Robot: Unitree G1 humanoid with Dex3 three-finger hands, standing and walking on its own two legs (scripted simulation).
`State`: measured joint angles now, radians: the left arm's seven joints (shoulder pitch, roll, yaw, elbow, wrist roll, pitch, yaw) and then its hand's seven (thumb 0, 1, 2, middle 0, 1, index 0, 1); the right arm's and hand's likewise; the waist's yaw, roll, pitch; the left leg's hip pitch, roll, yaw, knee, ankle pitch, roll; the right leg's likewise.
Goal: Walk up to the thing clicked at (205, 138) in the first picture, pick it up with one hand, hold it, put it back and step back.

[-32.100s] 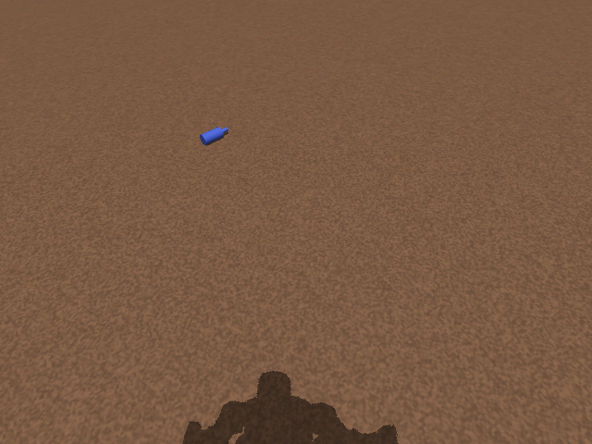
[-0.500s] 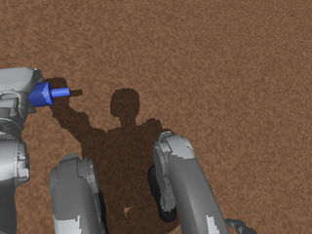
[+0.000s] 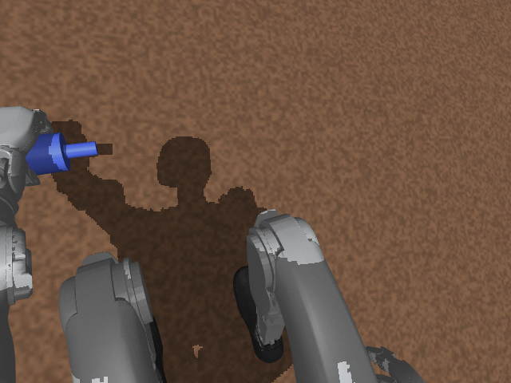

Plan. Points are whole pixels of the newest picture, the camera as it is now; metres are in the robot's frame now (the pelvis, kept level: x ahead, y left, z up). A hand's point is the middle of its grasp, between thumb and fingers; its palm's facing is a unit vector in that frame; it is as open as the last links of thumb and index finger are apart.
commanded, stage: lower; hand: left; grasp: from above
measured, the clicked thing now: (39, 154) +0.50 +0.25 -0.21
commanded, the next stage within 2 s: rest in 0.08 s
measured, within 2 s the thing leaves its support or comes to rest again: rests again in 1.90 s
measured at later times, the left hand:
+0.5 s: hand (33, 160) +0.49 +0.26 -0.23, palm faces -0.47 -0.08 -0.88, open 9.3 cm
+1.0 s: hand (40, 162) +0.50 +0.26 -0.25, palm faces -0.46 -0.09 -0.89, open 9.2 cm
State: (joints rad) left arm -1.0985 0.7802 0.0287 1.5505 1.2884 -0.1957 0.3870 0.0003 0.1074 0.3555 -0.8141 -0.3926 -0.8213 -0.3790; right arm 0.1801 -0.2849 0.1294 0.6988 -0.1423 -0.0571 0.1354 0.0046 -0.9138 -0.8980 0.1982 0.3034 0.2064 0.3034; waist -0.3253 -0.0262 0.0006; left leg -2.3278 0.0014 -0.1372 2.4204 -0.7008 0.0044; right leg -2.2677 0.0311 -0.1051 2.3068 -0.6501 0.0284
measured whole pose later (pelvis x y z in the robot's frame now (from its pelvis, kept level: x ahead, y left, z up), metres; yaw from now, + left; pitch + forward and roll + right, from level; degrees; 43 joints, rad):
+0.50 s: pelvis +0.00 +0.00 -0.02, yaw -3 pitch +32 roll -11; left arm -1.10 0.88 0.09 1.61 1.32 -0.21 0.46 0.00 0.12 0.36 -0.79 -0.41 -0.80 -0.40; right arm 0.19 -0.31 0.20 0.67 -0.18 -0.10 0.16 0.00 -0.90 -0.89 0.20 0.30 0.21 0.30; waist -0.38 -0.06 0.08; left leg -2.36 0.00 -0.18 2.49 -0.71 0.00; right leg -2.28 0.04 -0.14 2.35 -0.64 0.04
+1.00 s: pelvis +0.00 +0.01 -0.02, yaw -5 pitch +30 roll -14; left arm -1.12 0.96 0.09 1.69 1.34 -0.20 0.53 0.00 0.15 0.29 -0.81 -0.36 -0.82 -0.34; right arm 0.18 -0.33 0.26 0.64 -0.22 -0.16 0.19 0.00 -0.90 -0.89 0.20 0.30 0.21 0.30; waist -0.42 -0.10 0.13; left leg -2.36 0.01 -0.22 2.53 -0.71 0.01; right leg -2.27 0.05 -0.17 2.35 -0.63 0.05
